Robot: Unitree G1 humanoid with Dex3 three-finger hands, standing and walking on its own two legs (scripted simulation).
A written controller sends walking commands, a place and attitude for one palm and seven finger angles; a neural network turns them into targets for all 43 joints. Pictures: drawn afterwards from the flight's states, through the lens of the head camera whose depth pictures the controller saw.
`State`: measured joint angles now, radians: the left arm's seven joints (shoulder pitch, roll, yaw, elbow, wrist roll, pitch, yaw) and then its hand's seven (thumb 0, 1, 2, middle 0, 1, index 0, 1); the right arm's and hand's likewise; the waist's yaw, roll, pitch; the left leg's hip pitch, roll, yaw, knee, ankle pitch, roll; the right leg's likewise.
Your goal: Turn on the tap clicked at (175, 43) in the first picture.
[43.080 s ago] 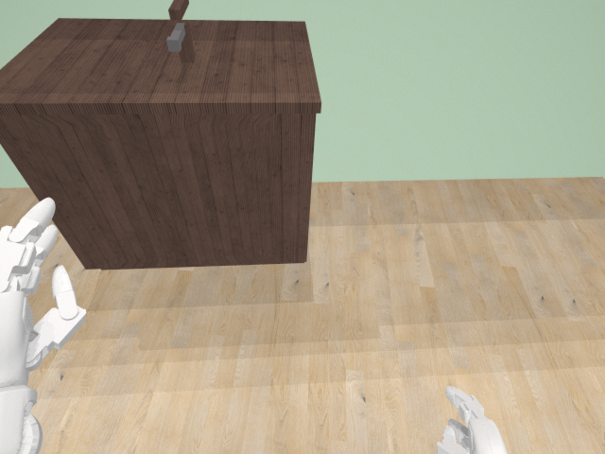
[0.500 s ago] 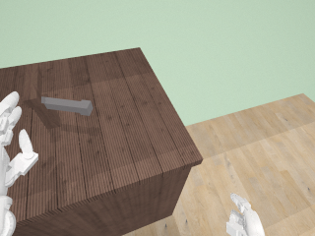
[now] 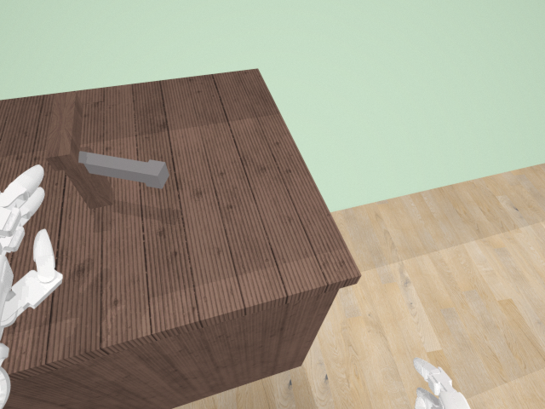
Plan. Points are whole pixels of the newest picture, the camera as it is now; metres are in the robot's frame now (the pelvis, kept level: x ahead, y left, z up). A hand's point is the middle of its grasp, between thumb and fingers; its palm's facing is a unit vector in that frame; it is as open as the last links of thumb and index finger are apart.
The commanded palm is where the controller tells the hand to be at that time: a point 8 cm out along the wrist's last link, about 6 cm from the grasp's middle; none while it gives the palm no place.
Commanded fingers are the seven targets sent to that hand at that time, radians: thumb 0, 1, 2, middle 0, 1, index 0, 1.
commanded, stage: come to a stop and stand still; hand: left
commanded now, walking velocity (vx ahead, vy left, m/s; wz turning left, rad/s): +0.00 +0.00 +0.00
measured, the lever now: (155, 174) +0.40 +0.22 +0.11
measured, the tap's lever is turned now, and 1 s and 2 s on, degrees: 63 63 63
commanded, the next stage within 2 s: look again from close up in 0.92 s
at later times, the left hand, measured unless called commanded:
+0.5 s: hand (7, 275) +0.20 +0.29 +0.17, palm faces +0.43 -0.85 -0.31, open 7.4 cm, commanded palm +0.15 +0.30 +0.18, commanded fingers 0.00 0.90 0.90 -0.20 -0.30 -0.20 -0.30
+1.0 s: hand (31, 272) +0.21 +0.27 +0.16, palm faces +0.37 -0.86 -0.34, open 7.4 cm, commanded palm +0.15 +0.30 +0.18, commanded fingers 0.00 0.90 0.90 -0.20 -0.30 -0.20 -0.30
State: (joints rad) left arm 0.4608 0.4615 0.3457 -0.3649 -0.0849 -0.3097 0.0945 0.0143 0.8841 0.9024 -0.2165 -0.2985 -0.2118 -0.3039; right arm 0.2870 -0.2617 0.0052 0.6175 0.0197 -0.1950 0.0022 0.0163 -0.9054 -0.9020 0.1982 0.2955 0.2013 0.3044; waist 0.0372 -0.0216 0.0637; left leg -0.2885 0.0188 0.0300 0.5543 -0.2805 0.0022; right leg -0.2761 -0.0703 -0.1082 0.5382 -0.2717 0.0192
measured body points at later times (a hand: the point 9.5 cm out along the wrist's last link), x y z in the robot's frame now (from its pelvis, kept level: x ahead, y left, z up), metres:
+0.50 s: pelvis -0.02 +0.03 +0.00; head +0.00 +0.06 +0.45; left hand +0.17 +0.33 +0.18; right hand +0.15 -0.18 -0.07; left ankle +0.01 +0.12 -0.73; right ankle +0.01 -0.13 -0.73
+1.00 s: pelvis -0.02 +0.03 +0.01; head +0.01 +0.06 +0.45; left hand +0.18 +0.32 +0.18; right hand +0.15 -0.20 -0.07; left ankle +0.01 +0.12 -0.73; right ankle +0.01 -0.13 -0.73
